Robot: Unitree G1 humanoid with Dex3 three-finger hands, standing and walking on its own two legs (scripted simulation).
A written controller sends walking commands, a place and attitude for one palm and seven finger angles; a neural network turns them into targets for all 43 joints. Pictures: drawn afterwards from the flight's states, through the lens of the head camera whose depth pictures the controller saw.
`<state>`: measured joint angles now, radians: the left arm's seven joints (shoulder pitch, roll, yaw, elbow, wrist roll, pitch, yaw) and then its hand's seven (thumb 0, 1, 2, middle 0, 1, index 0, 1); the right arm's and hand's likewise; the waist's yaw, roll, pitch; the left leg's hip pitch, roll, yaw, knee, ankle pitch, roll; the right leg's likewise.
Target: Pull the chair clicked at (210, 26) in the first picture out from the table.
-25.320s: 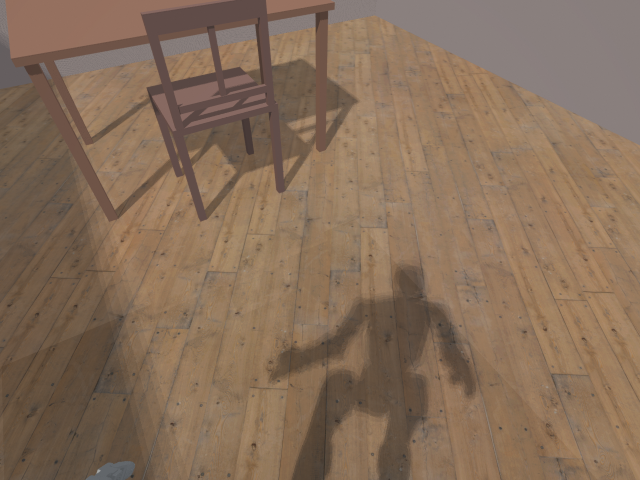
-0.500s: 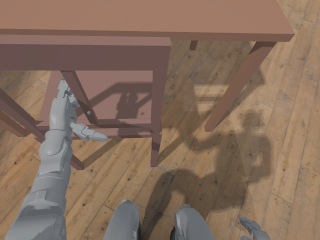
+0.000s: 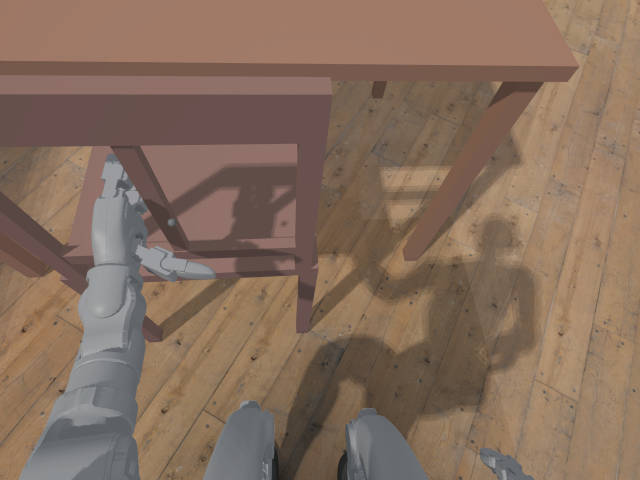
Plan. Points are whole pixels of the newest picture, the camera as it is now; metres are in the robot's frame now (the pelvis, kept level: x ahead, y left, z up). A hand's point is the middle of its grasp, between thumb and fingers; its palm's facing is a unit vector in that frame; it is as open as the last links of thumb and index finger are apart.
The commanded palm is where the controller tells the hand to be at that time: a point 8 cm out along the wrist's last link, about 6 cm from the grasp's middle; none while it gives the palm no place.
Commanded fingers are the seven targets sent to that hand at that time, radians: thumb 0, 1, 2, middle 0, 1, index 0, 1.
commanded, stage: push the fingers through the gap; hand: left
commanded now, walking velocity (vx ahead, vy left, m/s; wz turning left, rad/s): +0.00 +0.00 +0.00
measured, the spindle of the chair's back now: (157, 204) +0.45 +0.20 +0.02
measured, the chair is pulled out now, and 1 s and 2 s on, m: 0.00 0.00 0.04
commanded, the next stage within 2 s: hook a spindle and tug to test in 0.02 s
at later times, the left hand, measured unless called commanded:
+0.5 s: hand (174, 217) +0.43 +0.18 +0.01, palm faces +0.07 -1.00 -0.03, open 15.2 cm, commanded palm +0.40 +0.22 +0.02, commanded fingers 0.00 -0.22 0.42 -0.41 -1.18 -0.41 -1.18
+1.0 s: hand (177, 217) +0.43 +0.18 +0.02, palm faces +0.06 -1.00 -0.02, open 5.5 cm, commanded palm +0.40 +0.22 +0.02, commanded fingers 0.00 0.90 0.90 -0.50 -1.45 -0.50 -1.45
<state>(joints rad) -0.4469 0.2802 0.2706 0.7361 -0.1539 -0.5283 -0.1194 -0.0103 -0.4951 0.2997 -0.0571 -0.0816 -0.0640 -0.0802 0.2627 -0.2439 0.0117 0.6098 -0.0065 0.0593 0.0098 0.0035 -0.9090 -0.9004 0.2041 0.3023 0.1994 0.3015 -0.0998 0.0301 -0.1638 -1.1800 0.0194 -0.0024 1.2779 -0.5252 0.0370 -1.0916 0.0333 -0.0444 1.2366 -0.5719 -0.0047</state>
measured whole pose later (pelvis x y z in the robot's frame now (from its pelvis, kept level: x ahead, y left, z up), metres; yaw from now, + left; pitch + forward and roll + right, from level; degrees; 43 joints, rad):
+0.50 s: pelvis +0.00 +0.00 -0.01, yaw +0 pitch +25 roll -3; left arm -0.54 0.32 0.28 0.85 -0.14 -0.51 -0.13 -0.01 -0.48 0.31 -0.25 -0.67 -0.25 -0.67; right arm 0.25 -0.24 0.02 0.61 -0.01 0.08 0.01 0.00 -0.91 -0.90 0.20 0.30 0.20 0.30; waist -0.11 0.03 -0.17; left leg -1.22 0.02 -0.01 1.30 -0.53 0.03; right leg -1.13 0.03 -0.05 1.27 -0.58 -0.01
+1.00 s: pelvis +0.00 +0.00 +0.00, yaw +0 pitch +25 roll -4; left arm -0.50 0.29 0.26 0.80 -0.15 -0.51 -0.12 0.01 0.63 0.78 -0.49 -1.44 -0.49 -1.44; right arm 0.24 -0.24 0.01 0.61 -0.01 0.07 0.02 0.00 -0.91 -0.90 0.20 0.30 0.20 0.30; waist -0.10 0.03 -0.17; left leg -1.20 0.02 -0.01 1.29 -0.53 0.04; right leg -1.11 0.03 -0.05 1.25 -0.58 0.00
